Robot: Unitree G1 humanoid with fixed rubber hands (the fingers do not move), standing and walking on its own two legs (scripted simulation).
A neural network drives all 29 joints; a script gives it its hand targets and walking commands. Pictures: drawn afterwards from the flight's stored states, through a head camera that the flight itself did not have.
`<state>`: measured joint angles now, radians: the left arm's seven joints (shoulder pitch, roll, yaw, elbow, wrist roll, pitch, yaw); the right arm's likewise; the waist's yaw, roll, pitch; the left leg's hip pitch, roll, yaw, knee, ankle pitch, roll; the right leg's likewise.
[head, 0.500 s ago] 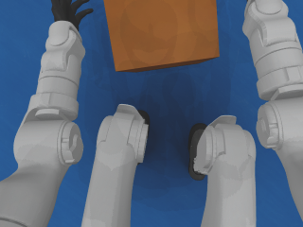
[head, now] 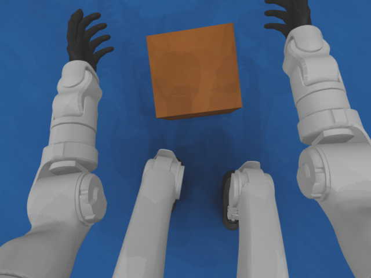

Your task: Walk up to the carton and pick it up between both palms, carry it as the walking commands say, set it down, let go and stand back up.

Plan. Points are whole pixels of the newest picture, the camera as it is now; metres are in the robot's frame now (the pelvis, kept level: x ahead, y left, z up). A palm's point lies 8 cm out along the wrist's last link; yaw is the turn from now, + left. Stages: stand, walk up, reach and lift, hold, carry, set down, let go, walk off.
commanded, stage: set down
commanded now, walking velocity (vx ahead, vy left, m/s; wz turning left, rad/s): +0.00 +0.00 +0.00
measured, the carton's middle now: (195, 81) +0.50 +0.06 -0.37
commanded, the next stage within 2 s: let go in 0.64 s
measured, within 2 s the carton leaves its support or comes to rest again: neither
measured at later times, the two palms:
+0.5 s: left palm (9, 25) +0.46 +0.25 +0.05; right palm out of the picture +0.55 -0.13 +0.05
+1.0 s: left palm out of the picture +0.39 +0.26 +0.12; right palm out of the picture +0.45 -0.15 +0.10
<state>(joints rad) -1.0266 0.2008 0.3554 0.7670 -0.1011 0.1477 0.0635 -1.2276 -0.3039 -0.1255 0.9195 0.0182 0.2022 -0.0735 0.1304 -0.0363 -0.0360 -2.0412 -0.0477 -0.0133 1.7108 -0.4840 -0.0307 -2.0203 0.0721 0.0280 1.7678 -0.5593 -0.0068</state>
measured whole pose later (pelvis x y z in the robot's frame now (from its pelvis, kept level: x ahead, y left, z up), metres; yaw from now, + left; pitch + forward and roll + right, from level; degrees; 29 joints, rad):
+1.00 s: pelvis +0.06 +0.01 +0.22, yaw -1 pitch +34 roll -1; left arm -0.40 0.19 0.22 0.54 0.04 0.09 -0.11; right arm -0.52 -0.12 -0.19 0.58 -0.12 0.13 -0.09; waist 0.09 0.00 -0.06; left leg -1.14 -0.04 -0.04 0.82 -0.27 0.01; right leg -1.11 0.05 0.06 0.84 -0.32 0.01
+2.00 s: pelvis +0.11 +0.01 +0.27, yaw +0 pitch -4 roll +0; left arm 0.22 0.23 0.02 0.41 0.01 0.20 -0.02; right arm 0.23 -0.22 -0.04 0.48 0.00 0.09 0.03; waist 0.00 -0.01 0.06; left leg -0.14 -0.04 -0.05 0.49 -0.28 0.01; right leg -0.09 0.03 0.04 0.48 -0.32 -0.01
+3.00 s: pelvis +0.09 +0.03 +0.28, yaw -1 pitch -3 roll +0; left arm 0.23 0.33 0.03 0.89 0.01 -0.01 0.04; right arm 0.19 -0.30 -0.05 0.91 -0.01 -0.02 -0.03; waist -0.01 -0.03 0.03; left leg -0.16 -0.05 -0.03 0.44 -0.22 0.04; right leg -0.11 0.00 0.06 0.41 -0.25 0.02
